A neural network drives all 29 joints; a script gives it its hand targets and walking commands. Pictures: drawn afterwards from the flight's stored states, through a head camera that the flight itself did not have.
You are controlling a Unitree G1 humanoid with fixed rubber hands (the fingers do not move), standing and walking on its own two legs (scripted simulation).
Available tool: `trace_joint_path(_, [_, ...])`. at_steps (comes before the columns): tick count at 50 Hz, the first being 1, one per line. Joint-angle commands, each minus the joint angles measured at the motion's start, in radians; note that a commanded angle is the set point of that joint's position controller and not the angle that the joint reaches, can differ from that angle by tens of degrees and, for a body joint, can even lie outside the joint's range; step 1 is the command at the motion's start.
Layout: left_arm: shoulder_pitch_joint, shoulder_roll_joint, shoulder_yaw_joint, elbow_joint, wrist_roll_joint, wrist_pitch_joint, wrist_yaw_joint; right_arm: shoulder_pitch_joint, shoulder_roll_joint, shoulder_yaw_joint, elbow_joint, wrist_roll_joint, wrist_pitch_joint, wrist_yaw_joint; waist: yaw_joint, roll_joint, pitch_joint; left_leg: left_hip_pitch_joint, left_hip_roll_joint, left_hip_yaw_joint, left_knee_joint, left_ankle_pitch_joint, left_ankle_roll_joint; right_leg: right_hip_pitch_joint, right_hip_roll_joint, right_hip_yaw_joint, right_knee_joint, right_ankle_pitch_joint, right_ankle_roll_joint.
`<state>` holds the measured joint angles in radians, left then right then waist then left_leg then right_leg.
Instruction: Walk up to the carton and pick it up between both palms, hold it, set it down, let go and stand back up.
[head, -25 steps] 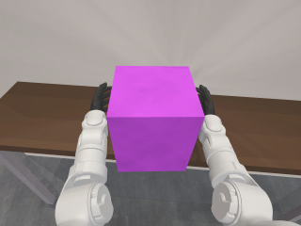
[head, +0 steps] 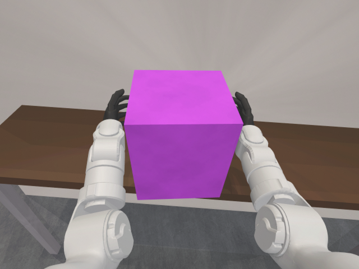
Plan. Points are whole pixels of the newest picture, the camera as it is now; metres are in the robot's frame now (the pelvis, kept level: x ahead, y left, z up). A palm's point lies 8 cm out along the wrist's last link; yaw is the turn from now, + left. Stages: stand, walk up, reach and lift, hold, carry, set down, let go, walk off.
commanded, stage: reach and lift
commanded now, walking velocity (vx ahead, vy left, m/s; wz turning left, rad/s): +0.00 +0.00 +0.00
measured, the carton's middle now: (178, 136) +0.41 +0.00 +0.12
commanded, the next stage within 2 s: hold in 1.52 s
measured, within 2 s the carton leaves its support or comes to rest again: neither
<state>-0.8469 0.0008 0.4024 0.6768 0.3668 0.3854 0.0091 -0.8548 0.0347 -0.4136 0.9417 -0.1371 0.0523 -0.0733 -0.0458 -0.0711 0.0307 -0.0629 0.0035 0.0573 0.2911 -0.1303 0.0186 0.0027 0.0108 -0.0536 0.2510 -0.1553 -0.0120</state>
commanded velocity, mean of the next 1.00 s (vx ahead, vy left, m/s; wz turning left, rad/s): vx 0.00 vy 0.00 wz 0.00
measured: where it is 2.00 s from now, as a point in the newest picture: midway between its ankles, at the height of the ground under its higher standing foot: outside the picture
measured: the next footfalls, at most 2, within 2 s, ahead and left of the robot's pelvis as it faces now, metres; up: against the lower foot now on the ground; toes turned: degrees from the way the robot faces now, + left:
none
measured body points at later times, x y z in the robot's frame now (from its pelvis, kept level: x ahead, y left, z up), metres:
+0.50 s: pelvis -0.01 +0.00 +0.00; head -0.05 +0.03 +0.45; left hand +0.40 +0.16 +0.21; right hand +0.39 -0.15 +0.20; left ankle +0.03 +0.10 -0.75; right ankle +0.00 -0.11 -0.75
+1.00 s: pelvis -0.01 +0.00 +0.00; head -0.06 +0.03 +0.44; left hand +0.38 +0.16 +0.23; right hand +0.38 -0.15 +0.22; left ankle +0.03 +0.10 -0.75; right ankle +0.00 -0.11 -0.75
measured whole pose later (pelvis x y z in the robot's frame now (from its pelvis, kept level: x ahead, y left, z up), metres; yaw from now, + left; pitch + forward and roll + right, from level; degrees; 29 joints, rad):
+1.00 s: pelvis -0.01 +0.00 +0.00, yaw +1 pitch -10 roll +0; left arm -0.80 -0.01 0.36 0.24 0.42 0.76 -0.06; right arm -0.86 -0.03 -0.12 0.73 0.16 0.28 -0.15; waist -0.10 -0.08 0.05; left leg 0.00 0.00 0.04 0.30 -0.12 0.02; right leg 0.07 0.01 -0.07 0.26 -0.15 -0.02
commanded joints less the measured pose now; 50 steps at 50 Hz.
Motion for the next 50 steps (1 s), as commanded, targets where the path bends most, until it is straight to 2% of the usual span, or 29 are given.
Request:
trace_joint_path(1, [-0.439,-0.504,-0.316,-0.101,-0.097,0.020,-0.115,-0.581,0.397,0.339,-0.164,0.093,-0.031,0.086,-0.021,0.088,-0.361,0.243,-0.001,0.005,0.041,0.307,-0.049,-0.002,0.029,-0.056,-0.008,0.236,0.043])
trace_joint_path(5, [-0.421,-0.507,-0.357,-0.175,-0.113,0.062,-0.119,-0.585,0.406,0.424,-0.224,0.162,-0.007,0.065,-0.024,0.082,-0.368,0.242,-0.011,-0.007,0.054,0.346,-0.046,0.033,0.030,-0.046,0.007,0.311,0.052])
trace_joint_path(9, [-0.403,-0.501,-0.370,-0.238,-0.113,0.108,-0.135,-0.576,0.412,0.481,-0.276,0.215,0.029,0.043,-0.032,0.070,-0.335,0.220,-0.021,-0.010,0.040,0.301,-0.033,0.053,0.026,-0.039,0.006,0.314,0.062])
trace_joint_path(19, [-0.442,-0.503,-0.391,-0.317,-0.109,0.190,-0.159,-0.608,0.412,0.504,-0.350,0.262,0.089,0.018,-0.054,0.068,-0.316,0.202,-0.022,-0.012,0.003,0.156,-0.019,0.017,0.023,-0.042,-0.021,0.159,0.059])
trace_joint_path(25, [-0.455,-0.486,-0.360,-0.312,-0.090,0.235,-0.168,-0.634,0.397,0.480,-0.343,0.260,0.116,0.022,-0.048,0.061,-0.274,0.181,-0.016,-0.003,-0.028,0.063,-0.006,-0.010,0.018,-0.044,-0.039,0.049,0.054])
trace_joint_path(37, [-0.411,-0.480,-0.387,-0.412,-0.080,0.319,-0.186,-0.627,0.378,0.534,-0.404,0.329,0.158,0.003,-0.066,0.070,-0.268,0.208,-0.016,-0.004,-0.008,0.141,-0.017,0.034,0.030,-0.047,-0.033,0.111,0.052])
trace_joint_path(50, [-0.440,-0.479,-0.412,-0.461,-0.092,0.351,-0.193,-0.651,0.383,0.563,-0.457,0.357,0.191,-0.001,-0.063,0.080,-0.277,0.196,-0.012,-0.003,-0.015,0.108,-0.014,0.021,0.033,-0.046,-0.028,0.083,0.046])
